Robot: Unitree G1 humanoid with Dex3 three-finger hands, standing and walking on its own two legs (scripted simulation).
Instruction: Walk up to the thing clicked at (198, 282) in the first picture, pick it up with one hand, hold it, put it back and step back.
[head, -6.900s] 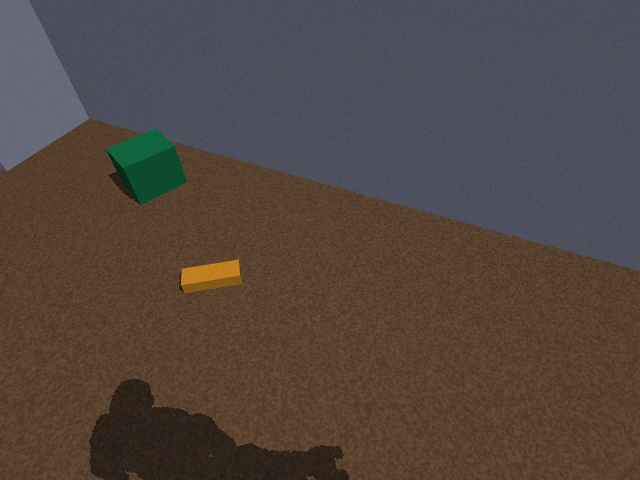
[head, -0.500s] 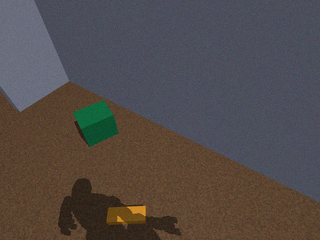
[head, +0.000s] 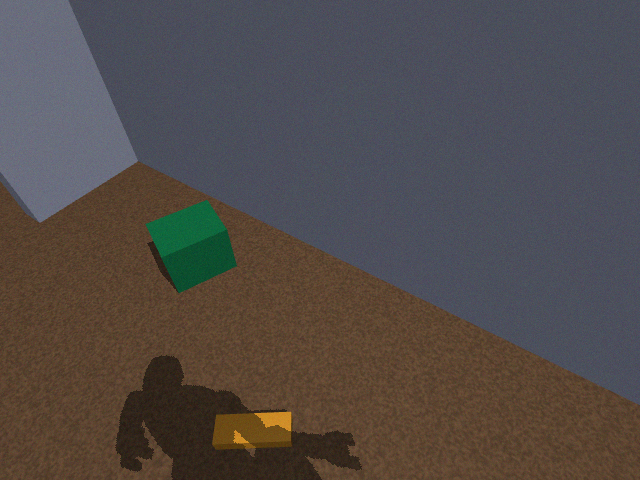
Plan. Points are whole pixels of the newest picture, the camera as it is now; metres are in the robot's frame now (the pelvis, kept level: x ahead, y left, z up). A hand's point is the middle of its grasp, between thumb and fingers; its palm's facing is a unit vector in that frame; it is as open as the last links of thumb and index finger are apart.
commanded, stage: stand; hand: left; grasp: from above
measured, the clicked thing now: (253, 430) +0.42 +0.23 -0.76
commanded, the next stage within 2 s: rise first in 0.56 s
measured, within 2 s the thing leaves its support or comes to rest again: neither
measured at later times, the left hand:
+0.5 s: hand out of the picture +0.07 +0.25 -0.16, palm faces -0.04 -0.94 -0.34, open 7.4 cm
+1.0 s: hand out of the picture +0.14 +0.25 -0.18, palm faces -0.07 -0.93 -0.37, open 10.8 cm
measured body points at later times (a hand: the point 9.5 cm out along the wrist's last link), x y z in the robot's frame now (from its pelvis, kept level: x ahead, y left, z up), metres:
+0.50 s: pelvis +0.00 +0.00 +0.00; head +0.01 +0.00 +0.45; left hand +0.07 +0.30 -0.13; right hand +0.07 -0.30 -0.13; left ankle +0.00 +0.13 -0.75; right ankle -0.02 -0.13 -0.75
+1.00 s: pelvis -0.02 +0.00 -0.03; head +0.04 +0.01 +0.42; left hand +0.14 +0.30 -0.15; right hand +0.07 -0.26 -0.14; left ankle +0.00 +0.13 -0.75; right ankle -0.02 -0.13 -0.75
